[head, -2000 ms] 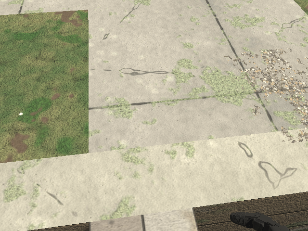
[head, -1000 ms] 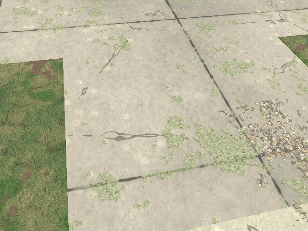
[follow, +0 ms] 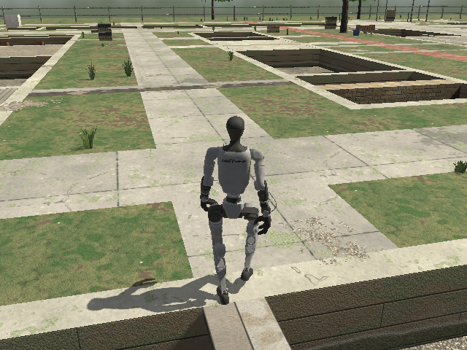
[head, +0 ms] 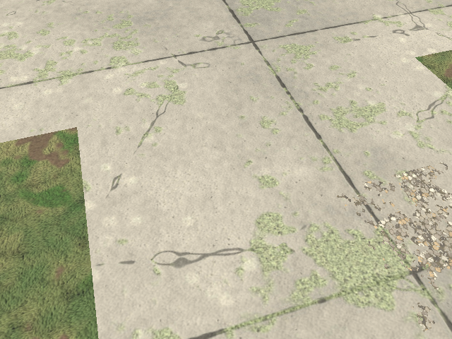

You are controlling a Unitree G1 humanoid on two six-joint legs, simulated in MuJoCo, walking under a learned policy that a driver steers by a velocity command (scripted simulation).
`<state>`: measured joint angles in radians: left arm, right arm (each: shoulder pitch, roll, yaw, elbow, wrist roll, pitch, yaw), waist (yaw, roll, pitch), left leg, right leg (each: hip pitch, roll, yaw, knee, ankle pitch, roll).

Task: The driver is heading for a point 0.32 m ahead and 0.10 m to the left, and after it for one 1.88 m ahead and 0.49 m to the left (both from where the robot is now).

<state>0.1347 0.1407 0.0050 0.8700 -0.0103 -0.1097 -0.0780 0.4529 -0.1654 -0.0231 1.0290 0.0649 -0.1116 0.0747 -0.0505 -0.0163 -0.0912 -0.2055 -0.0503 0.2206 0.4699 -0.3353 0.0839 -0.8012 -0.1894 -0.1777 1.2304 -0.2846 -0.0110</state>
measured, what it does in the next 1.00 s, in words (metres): walks ahead, turning left: right foot, then left foot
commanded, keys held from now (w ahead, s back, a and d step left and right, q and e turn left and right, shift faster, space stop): w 0.06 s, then w+q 0.12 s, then q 0.82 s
